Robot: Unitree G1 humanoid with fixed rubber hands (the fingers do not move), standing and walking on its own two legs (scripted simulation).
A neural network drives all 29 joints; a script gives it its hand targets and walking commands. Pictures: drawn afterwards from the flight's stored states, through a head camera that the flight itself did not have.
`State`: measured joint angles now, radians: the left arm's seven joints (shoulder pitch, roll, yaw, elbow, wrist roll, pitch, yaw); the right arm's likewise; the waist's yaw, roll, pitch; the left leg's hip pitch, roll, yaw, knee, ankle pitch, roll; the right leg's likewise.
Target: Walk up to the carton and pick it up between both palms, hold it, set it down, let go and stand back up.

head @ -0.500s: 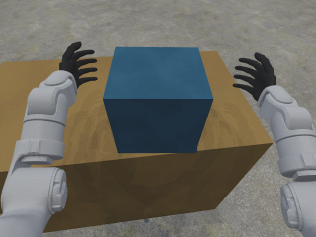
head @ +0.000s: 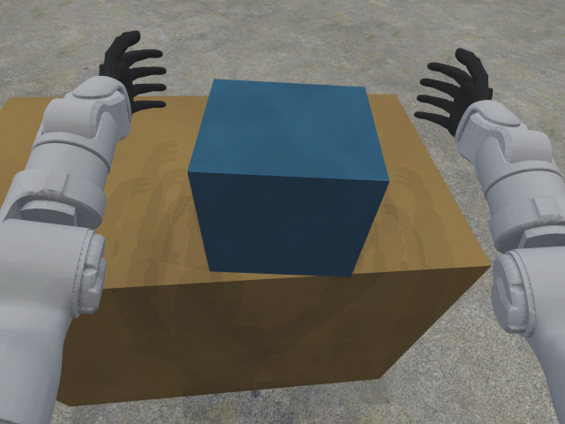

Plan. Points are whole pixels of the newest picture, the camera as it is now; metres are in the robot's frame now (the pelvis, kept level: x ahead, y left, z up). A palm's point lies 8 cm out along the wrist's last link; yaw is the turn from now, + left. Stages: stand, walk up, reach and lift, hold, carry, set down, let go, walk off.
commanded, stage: reach and lift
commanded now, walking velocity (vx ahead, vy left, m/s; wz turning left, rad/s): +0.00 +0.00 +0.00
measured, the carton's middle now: (285, 182) +0.47 -0.01 +0.08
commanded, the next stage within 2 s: none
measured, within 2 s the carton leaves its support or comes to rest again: neither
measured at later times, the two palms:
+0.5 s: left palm (157, 171) +0.47 +0.19 +0.11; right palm (416, 191) +0.44 -0.21 +0.09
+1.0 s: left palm (174, 173) +0.46 +0.16 +0.11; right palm (409, 186) +0.44 -0.19 +0.11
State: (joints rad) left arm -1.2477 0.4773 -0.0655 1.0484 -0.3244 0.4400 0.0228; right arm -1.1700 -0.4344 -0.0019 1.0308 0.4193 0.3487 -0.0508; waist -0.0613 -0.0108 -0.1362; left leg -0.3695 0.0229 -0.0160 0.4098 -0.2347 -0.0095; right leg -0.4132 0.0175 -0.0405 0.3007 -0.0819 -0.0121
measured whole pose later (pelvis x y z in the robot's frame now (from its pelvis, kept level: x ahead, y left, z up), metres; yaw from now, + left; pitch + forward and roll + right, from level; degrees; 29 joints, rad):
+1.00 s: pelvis -0.02 -0.01 -0.01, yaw +0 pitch +19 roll +0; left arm -1.16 0.28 -0.07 1.44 -0.28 -0.14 0.06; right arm -1.04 -0.21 -0.04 1.22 0.26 -0.03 -0.08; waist -0.06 -0.02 -0.23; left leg -0.60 0.02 -0.01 0.49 -0.23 -0.02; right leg -0.65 0.01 -0.04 0.40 -0.09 -0.02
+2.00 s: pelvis +0.03 +0.01 +0.01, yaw +0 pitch +7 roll -1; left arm -0.94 0.02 0.50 1.02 0.31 0.00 0.00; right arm -0.79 0.06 -0.66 0.86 -0.40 -0.12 0.00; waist -0.02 -0.02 -0.03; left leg -0.19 0.01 0.02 0.30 -0.24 0.00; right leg -0.26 0.00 -0.03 0.26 -0.11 0.01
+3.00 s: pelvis -0.01 +0.01 +0.00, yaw +0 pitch +6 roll -1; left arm -0.92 0.02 0.42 1.09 0.28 -0.16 0.05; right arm -0.80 -0.02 -0.67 1.13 -0.43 -0.45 -0.06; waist -0.04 -0.04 -0.07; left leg -0.26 0.02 0.04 0.34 -0.20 0.01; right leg -0.29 -0.01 -0.11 0.23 -0.05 -0.01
